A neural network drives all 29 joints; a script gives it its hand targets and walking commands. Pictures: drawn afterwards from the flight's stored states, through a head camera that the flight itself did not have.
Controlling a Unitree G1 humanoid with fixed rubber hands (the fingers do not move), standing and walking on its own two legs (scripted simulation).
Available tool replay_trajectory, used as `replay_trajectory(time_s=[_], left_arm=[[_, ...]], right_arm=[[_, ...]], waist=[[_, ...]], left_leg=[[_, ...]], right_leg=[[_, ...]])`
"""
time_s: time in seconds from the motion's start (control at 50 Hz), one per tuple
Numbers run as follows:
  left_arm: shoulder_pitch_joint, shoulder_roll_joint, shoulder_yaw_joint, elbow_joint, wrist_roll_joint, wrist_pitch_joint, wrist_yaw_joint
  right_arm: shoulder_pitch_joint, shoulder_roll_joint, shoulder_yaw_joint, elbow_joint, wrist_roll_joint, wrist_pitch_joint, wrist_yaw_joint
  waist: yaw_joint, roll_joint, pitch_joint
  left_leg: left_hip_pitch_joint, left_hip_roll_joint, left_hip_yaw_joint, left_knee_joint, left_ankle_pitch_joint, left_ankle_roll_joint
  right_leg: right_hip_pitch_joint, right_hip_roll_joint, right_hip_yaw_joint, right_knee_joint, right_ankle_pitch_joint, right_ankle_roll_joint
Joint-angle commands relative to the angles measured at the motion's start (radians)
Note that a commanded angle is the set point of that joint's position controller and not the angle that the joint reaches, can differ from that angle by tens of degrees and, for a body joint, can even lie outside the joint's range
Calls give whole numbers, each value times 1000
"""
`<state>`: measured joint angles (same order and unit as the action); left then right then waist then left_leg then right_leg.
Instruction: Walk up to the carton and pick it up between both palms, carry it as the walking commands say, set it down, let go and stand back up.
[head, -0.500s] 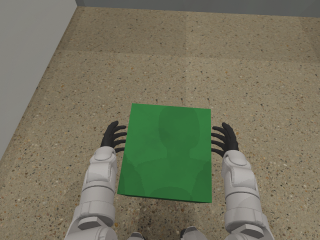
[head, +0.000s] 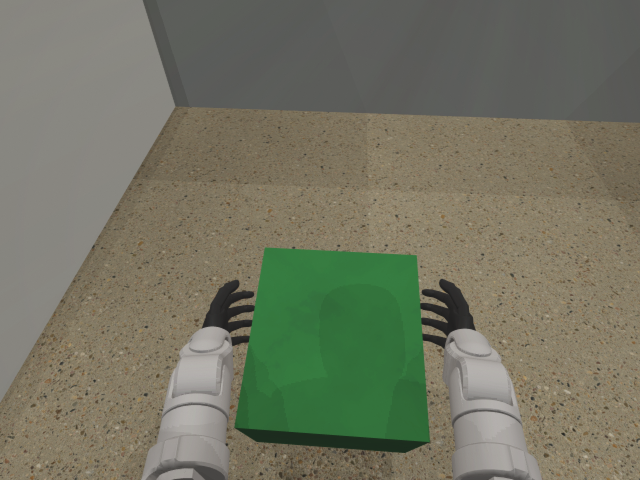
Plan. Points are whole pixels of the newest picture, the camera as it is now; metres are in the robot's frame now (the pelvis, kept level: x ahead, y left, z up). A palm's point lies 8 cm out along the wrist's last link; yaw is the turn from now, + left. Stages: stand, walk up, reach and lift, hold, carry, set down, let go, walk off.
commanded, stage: reach and lift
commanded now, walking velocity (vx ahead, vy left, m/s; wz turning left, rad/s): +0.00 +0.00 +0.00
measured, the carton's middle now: (335, 350) +0.34 -0.02 -0.08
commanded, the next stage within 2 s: hold in 1.70 s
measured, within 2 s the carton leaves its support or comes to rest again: neither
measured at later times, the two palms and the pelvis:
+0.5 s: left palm (204, 325) +0.31 +0.14 +0.06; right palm (473, 322) +0.29 -0.17 +0.06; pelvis +0.01 +0.00 +0.01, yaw +1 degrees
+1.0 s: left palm (192, 336) +0.30 +0.15 +0.06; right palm (459, 318) +0.30 -0.16 +0.06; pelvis +0.01 -0.01 +0.01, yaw +1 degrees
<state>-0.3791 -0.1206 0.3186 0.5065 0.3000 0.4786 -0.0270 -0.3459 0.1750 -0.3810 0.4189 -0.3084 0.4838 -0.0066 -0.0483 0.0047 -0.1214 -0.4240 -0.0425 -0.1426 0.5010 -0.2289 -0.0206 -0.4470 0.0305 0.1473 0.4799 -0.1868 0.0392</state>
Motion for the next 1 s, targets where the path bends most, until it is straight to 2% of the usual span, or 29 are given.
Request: replay_trajectory(time_s=[0.0,0.22,0.38,0.52,0.72,0.98], left_arm=[[-516,-899,-521,-24,-201,-23,-278],[-514,-890,-579,-135,-242,62,-285],[-495,-885,-620,-217,-272,141,-284],[-482,-872,-596,-235,-268,201,-281],[-476,-889,-590,-270,-264,216,-265],[-459,-899,-611,-297,-266,214,-259]], right_arm=[[-452,922,568,77,198,21,280],[-434,933,611,-27,244,114,277],[-417,925,656,-115,286,193,279],[-417,891,637,-132,287,247,282],[-427,881,643,-145,281,251,289],[-409,879,660,-152,277,232,286]], waist=[[2,5,-325],[-1,-3,-217],[8,2,-154],[6,-2,-72],[34,-8,-86],[43,-4,-106]], left_leg=[[159,-63,109,-97,176,11],[270,-60,99,-165,148,19],[350,-57,82,-218,162,19],[362,-57,81,-253,129,18],[389,-60,85,-243,170,10],[390,-65,85,-226,192,-2]], right_leg=[[295,78,-120,-64,198,1],[405,77,-121,-132,182,7],[478,77,-121,-181,193,6],[500,72,-120,-212,163,1],[502,75,-113,-195,181,-4],[504,76,-104,-186,194,-9]])
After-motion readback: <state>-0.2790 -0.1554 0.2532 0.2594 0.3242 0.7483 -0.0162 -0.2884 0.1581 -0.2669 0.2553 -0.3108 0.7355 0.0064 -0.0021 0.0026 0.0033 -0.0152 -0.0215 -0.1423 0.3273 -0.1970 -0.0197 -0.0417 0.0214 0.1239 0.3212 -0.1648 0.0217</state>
